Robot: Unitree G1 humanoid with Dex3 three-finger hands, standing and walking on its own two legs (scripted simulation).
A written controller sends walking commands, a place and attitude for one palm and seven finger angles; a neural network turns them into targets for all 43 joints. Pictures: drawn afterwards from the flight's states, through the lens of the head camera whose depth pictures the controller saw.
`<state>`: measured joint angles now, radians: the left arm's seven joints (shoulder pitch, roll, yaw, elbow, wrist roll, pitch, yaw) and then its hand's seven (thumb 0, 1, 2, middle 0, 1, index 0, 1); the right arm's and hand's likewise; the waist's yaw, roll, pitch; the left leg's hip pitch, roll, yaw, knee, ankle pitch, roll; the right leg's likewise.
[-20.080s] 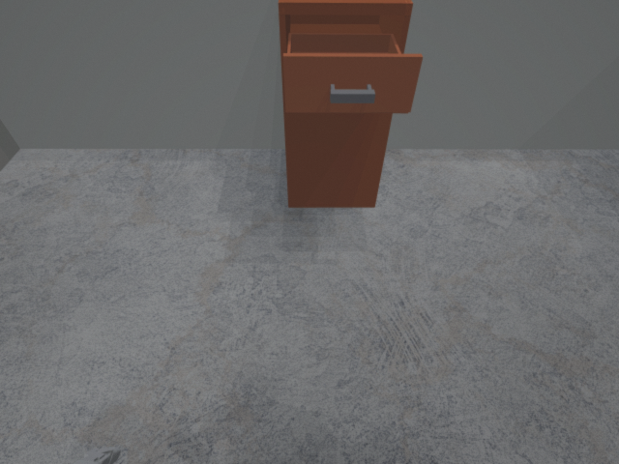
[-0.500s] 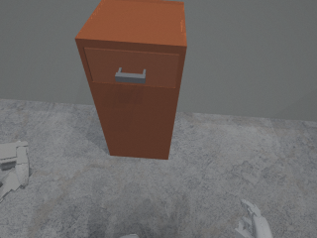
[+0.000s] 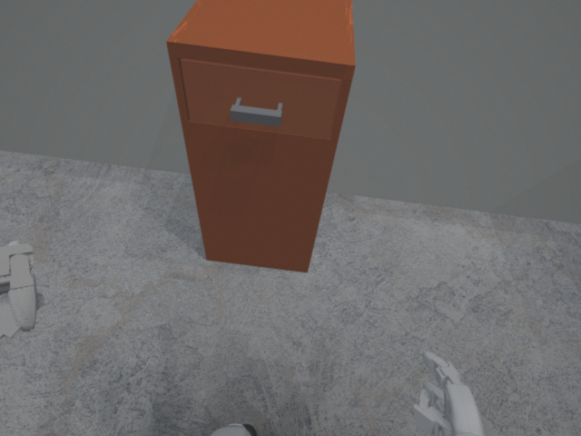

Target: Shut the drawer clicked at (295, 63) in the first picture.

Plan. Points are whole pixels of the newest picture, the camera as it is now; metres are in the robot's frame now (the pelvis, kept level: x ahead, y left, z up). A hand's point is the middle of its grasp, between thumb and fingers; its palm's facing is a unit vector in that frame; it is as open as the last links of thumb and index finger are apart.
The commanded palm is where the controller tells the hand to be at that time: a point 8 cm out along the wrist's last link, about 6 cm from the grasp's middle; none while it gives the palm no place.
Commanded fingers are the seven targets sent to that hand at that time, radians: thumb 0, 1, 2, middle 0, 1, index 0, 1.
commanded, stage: stop stepping back and stand still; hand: left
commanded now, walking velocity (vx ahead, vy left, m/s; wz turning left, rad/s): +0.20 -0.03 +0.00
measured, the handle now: (257, 109) +0.79 +0.14 -0.01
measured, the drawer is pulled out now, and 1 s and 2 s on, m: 0.00 0.00 0.00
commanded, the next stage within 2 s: let the arm hang, fingers relaxed in 0.70 s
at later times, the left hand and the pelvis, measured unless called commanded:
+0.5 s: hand (52, 388) +0.13 +0.21 +0.17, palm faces +0.26 -0.85 -0.46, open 3.3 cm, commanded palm +0.07 +0.26 +0.18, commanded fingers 0.00 0.90 0.90 -1.40 -1.60 -1.40 -1.60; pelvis -0.08 -0.01 +0.00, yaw -4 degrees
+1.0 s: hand out of the picture +0.07 +0.21 -0.11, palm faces +0.01 -0.95 -0.32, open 3.1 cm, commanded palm none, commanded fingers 0.00 0.90 0.90 -0.96 -1.12 -0.96 -1.12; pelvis -0.09 +0.00 -0.01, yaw -3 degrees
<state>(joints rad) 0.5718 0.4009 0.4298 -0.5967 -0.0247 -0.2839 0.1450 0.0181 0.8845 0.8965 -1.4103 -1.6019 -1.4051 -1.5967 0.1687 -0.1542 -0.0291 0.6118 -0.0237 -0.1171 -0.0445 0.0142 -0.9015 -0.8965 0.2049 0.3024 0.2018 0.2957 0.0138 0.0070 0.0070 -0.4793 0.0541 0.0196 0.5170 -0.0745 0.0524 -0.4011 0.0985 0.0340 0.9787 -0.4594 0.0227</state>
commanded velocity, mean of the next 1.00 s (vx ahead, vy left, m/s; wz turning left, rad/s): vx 0.08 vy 0.01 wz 0.00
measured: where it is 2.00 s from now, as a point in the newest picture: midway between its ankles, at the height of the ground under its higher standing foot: outside the picture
